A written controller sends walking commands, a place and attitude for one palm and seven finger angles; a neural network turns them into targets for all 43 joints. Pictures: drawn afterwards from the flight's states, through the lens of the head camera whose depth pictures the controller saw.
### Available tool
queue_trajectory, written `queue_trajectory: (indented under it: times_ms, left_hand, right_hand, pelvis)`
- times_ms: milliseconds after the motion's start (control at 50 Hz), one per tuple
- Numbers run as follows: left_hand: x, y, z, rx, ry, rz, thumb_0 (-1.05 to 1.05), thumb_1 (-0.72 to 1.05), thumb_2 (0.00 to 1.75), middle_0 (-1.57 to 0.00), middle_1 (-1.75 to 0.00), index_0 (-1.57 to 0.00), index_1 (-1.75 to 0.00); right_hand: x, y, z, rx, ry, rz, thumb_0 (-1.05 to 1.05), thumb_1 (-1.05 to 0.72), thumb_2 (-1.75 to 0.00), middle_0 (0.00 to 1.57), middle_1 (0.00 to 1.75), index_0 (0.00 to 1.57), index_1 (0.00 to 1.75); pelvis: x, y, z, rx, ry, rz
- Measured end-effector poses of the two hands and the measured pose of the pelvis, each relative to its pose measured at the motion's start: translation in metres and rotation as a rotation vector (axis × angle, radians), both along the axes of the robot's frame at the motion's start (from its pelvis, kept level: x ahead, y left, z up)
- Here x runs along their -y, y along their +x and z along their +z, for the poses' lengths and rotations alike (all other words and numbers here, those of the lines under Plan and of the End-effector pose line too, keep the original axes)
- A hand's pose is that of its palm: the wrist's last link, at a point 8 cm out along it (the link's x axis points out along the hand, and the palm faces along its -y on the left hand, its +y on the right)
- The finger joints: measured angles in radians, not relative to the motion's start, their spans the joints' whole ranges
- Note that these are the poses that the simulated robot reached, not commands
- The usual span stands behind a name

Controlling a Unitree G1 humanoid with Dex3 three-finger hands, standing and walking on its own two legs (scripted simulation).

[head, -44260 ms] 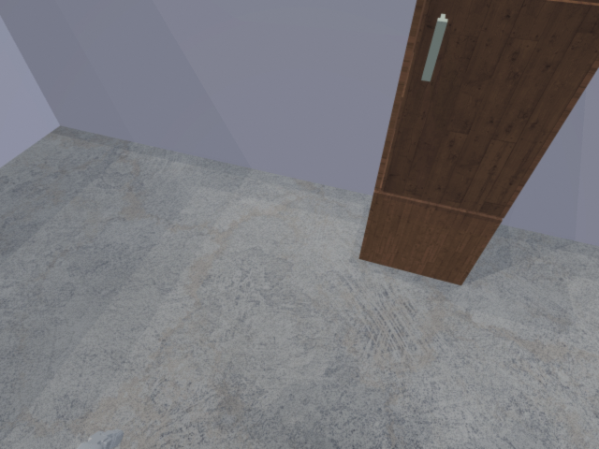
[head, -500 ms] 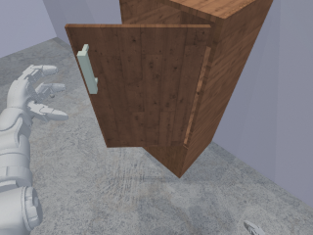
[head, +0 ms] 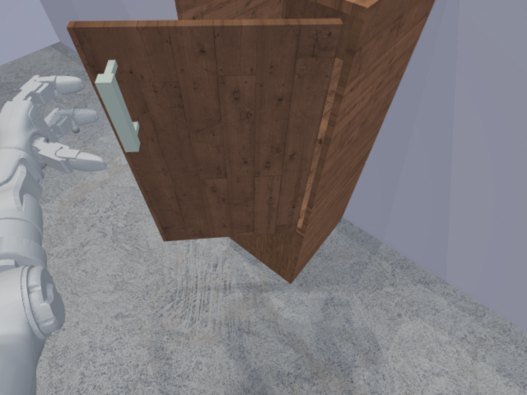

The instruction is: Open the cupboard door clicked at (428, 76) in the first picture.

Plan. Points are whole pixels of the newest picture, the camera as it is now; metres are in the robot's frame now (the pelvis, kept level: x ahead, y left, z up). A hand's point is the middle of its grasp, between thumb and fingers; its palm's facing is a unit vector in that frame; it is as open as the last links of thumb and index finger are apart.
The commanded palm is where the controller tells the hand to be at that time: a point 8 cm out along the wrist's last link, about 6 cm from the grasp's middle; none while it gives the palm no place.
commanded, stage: move the hooked fingers beside the handle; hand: left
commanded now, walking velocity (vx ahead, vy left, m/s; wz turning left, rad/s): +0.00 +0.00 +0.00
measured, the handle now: (122, 108) +0.52 +0.21 +0.14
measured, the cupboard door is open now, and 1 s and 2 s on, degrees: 44 44 44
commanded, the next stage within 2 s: slide the fingers in behind the handle in 0.88 s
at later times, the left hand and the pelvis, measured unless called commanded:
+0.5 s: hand (66, 131) +0.46 +0.28 +0.14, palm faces +0.08 -1.00 +0.02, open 14.0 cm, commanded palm +0.44 +0.32 +0.14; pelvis +0.01 +0.00 +0.00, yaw -1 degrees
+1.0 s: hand (74, 129) +0.46 +0.26 +0.15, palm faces +0.07 -1.00 +0.02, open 14.0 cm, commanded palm +0.44 +0.31 +0.14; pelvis +0.00 +0.00 -0.01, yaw +0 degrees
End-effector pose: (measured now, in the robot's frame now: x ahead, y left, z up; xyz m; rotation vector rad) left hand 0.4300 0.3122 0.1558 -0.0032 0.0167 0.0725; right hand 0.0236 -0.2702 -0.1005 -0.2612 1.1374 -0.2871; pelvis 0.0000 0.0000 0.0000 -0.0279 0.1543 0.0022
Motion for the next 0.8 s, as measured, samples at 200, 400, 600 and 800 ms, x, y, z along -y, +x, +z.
queue_trajectory:
  times_ms: [200,400,600,800]
  left_hand:
    - [-0.004,0.022,-0.004,-0.011,-0.003,0.021,-0.02,-0.50,0.30,-0.31,-1.20,-0.30,-1.20]
    - [-0.019,0.014,-0.011,-0.008,-0.008,0.002,-0.02,-0.50,0.30,-0.30,-1.20,-0.30,-1.20]
    - [-0.018,0.006,-0.008,0.023,-0.018,-0.004,-0.02,-0.50,0.30,-0.30,-1.20,-0.30,-1.20]
    - [-0.009,0.004,-0.013,-0.010,-0.022,0.002,-0.02,-0.50,0.30,-0.30,-1.20,-0.30,-1.20]
  right_hand:
    - [0.005,-0.019,0.001,-0.070,-0.013,-0.041,0.01,-0.90,-0.90,0.20,0.30,0.21,0.30]
    - [0.008,-0.023,0.003,-0.115,-0.016,-0.064,0.01,-0.90,-0.90,0.20,0.30,0.21,0.30]
    - [0.001,0.010,0.002,-0.039,-0.007,-0.019,0.01,-0.90,-0.90,0.20,0.30,0.21,0.30]
    - [-0.010,0.028,0.000,0.027,0.013,0.020,0.01,-0.90,-0.90,0.20,0.30,0.21,0.30]
  pelvis:
    - [0.003,0.001,-0.003,-0.045,-0.001,-0.015]
    - [0.003,0.010,-0.003,-0.053,-0.008,-0.022]
    - [-0.001,0.010,-0.003,-0.041,-0.013,-0.009]
    - [-0.004,0.003,-0.005,-0.031,-0.012,-0.001]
